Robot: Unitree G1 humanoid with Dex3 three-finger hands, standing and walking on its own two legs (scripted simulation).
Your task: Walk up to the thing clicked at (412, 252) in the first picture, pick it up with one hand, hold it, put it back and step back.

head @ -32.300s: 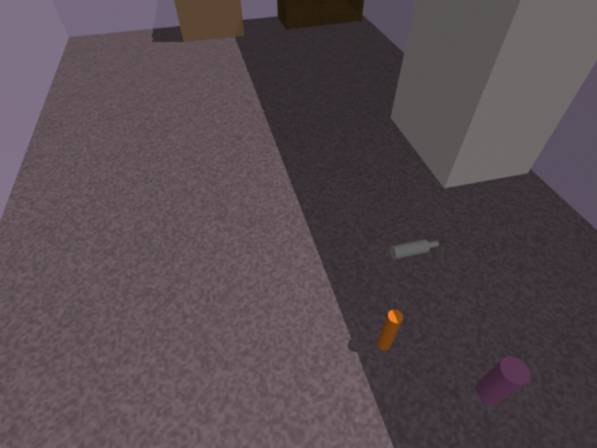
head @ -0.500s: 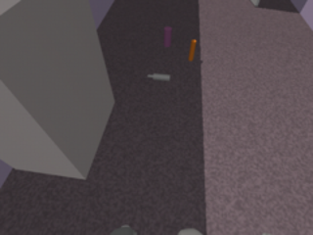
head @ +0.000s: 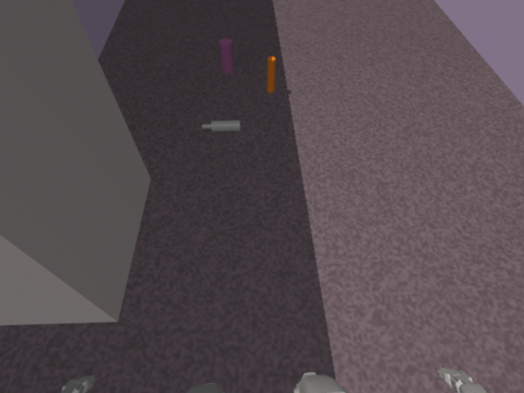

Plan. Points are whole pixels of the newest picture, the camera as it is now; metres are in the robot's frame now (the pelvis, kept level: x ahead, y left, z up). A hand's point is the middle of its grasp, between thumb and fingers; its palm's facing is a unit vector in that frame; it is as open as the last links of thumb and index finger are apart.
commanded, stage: walk up
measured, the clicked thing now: (221, 126) +1.45 +0.22 -0.71
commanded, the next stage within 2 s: stand in 1.52 s
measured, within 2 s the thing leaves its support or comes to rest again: neither
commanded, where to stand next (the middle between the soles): +0.05 +0.02 m, yaw -2 degrees
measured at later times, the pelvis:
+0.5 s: pelvis -0.01 +0.00 +0.03, yaw -4 degrees
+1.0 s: pelvis +0.01 +0.01 +0.03, yaw -6 degrees
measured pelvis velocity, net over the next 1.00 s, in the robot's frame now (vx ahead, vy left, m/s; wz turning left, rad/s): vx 0.01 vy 0.01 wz -0.10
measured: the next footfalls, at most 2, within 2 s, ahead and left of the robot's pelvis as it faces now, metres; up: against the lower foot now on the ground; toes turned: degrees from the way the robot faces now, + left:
none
